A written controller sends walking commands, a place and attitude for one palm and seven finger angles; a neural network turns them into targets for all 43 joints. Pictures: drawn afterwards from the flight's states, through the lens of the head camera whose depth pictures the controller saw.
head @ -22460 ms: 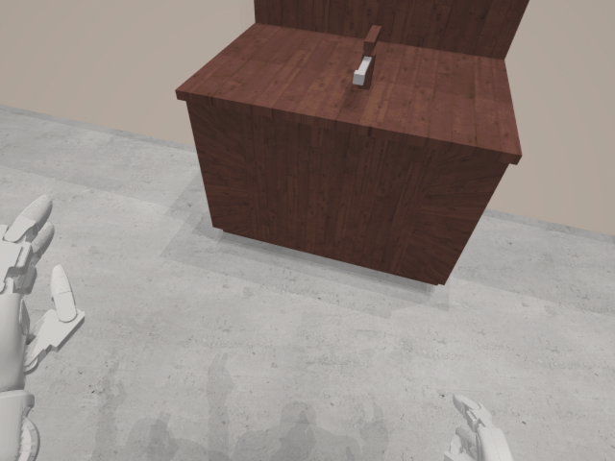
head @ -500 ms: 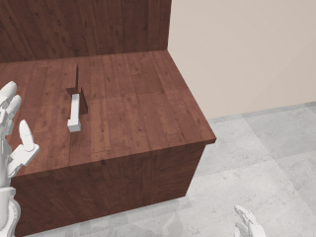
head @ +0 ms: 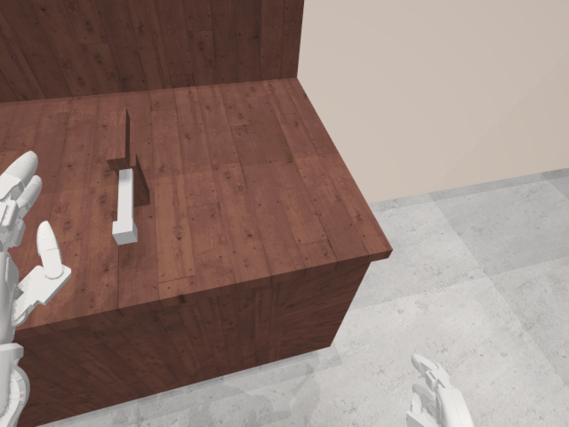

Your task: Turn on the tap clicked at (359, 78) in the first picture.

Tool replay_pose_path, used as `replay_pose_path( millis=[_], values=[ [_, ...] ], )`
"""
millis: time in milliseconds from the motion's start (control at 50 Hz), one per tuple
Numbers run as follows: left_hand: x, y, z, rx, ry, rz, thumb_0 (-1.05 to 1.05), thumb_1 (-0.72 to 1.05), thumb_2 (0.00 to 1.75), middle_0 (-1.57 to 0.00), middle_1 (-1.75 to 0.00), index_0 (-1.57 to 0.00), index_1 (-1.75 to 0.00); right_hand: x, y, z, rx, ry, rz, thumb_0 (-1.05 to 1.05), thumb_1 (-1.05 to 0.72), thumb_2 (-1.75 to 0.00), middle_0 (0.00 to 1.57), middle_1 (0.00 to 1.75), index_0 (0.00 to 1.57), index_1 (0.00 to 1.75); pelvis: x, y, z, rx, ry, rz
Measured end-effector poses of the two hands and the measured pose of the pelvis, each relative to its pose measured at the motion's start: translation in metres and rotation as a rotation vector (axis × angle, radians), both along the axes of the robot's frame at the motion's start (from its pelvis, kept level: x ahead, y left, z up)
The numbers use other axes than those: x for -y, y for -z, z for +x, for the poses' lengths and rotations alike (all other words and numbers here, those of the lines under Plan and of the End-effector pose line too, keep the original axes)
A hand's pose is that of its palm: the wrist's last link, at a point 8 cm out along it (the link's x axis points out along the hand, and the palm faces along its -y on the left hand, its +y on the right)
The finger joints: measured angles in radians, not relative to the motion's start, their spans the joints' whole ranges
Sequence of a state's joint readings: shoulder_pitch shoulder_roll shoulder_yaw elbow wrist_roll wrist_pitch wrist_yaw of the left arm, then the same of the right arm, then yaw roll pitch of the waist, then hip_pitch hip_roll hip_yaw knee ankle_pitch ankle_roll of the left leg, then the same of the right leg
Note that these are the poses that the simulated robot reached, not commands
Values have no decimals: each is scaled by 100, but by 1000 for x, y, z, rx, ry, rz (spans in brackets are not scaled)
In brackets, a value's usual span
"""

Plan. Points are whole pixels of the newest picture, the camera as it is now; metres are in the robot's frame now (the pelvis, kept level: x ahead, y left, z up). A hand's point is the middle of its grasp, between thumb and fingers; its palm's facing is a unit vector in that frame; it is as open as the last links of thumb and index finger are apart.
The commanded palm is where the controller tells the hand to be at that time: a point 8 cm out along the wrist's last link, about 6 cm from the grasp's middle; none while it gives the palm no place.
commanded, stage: come to a stop and stand still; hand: left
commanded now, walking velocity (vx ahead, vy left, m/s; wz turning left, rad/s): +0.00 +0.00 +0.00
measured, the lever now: (125, 231) +0.36 +0.28 +0.04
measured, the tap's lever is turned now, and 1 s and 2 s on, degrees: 0 0 0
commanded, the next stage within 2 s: look again from close up in 0.20 s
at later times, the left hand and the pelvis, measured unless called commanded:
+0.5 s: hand (56, 278) +0.21 +0.25 +0.16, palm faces +0.42 -0.84 -0.33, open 7.4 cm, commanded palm +0.16 +0.28 +0.18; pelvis +0.00 +0.00 +0.00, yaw +1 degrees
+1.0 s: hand (93, 313) +0.20 +0.23 +0.12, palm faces +0.40 -0.86 -0.31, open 7.4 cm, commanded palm +0.15 +0.27 +0.17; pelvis -0.02 -0.04 -0.01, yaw +3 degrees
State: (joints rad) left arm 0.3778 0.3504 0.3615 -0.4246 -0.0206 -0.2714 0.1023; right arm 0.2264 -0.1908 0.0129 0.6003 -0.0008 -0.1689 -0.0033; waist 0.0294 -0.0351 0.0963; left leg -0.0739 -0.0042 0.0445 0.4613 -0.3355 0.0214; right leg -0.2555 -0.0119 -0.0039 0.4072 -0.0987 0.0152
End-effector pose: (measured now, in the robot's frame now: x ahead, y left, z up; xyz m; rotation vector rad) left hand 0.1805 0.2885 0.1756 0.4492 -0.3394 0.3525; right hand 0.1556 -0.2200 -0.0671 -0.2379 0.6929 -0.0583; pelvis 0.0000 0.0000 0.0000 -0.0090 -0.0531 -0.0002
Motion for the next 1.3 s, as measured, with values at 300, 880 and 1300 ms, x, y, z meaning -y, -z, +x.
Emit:
replay_pose_path(
  millis=[300, 880, 1300],
  values=[
    [-7, -9, -7, 45, 1, 8, 1, 88, 89, -21, -31, -21, -30, -14, -10, 19, 37, -23, -7, 1, -90, -89, 20, 30, 20, 30, -6, 1, 1, 11, -9, -2],
    [-20, -6, 6, -186, -95, -122, 1, 89, 90, -20, -30, -20, -30, 24, 18, 7, -4, -59, 30, 1, -90, -89, 21, 30, 21, 30, 16, 4, -8, -30, -54, 21],
    [24, 22, -15, -200, -184, -142, 1, 89, 89, -21, -30, -21, -30, 49, 38, 38, 24, -44, 32, 1, -90, -89, 20, 30, 20, 29, 53, 18, -11, -73, -108, 7]
  ],
)
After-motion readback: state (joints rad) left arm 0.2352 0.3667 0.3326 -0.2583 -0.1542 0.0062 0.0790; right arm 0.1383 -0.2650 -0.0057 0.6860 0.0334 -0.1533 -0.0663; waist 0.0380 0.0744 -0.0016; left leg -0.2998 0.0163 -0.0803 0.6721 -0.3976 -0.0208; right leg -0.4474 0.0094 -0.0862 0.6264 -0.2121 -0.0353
